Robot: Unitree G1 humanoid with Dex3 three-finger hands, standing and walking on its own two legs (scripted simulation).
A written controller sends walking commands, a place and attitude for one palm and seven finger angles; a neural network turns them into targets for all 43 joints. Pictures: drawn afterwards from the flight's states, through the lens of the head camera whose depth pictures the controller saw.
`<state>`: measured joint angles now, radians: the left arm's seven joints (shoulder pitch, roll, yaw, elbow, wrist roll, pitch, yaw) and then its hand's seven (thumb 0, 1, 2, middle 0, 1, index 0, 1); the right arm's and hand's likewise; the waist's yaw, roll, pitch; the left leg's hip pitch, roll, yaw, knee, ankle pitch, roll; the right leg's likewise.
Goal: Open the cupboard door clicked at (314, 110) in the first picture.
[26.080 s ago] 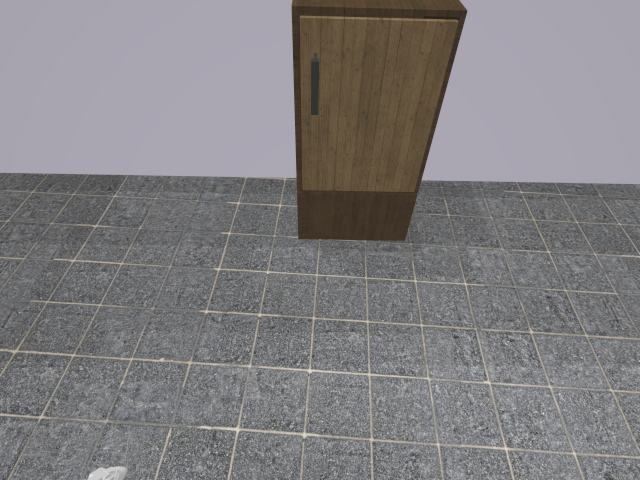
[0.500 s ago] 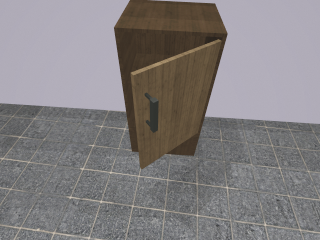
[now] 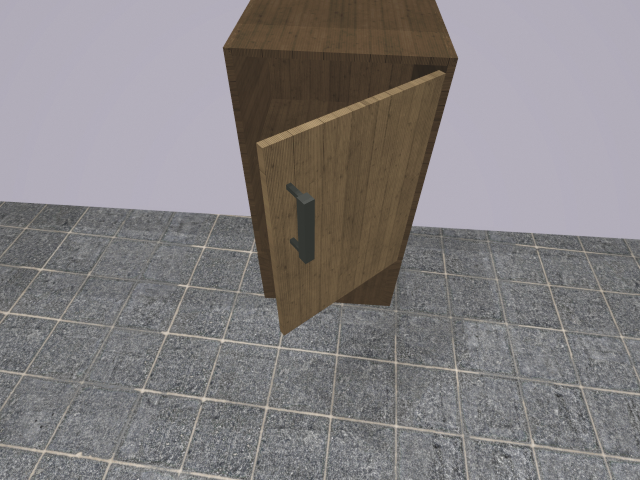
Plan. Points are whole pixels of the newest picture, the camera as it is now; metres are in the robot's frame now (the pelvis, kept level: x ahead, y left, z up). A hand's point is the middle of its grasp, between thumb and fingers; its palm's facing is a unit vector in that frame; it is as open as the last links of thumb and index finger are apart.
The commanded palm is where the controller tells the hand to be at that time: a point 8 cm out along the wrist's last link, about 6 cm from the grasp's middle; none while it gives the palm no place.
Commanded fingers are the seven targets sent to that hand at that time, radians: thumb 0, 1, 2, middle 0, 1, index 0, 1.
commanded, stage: look to check the result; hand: left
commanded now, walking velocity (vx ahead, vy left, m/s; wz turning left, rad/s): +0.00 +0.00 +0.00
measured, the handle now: (299, 224) +0.55 +0.07 -0.04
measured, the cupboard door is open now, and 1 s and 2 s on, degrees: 42 42 42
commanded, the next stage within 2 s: walk to a spot facing it in 0.14 s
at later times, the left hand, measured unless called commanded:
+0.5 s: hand out of the picture -0.04 +0.17 -0.18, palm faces +0.02 -0.98 -0.18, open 7.4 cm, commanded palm none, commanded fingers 0.00 0.90 0.90 -0.20 -0.30 -0.20 -0.30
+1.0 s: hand out of the picture +0.07 +0.16 -0.15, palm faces -0.22 -0.92 -0.31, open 7.4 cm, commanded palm none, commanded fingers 0.00 0.90 0.90 -0.20 -0.30 -0.20 -0.30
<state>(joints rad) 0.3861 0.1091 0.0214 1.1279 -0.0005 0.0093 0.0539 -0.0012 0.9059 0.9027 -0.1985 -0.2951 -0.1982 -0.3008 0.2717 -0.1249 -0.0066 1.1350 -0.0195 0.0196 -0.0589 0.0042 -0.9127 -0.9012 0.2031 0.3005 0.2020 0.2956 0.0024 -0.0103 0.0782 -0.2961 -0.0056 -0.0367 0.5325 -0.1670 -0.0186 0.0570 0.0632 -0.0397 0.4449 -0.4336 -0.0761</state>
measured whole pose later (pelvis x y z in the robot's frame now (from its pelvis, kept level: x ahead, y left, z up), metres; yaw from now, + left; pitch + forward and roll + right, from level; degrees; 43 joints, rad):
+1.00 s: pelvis -0.03 -0.03 +0.01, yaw -20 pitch +1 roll +3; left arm 0.27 0.18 0.09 0.94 0.01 0.02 0.03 0.00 0.90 0.90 -0.20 -0.30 -0.20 -0.30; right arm 0.11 -0.21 -0.07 0.94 -0.02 0.06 -0.05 0.00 -0.91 -0.90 0.20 0.30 0.20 0.30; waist 0.03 0.02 0.09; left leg -0.51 0.03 0.00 1.11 -0.39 -0.05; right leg -0.17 0.09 0.06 0.52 -0.34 -0.12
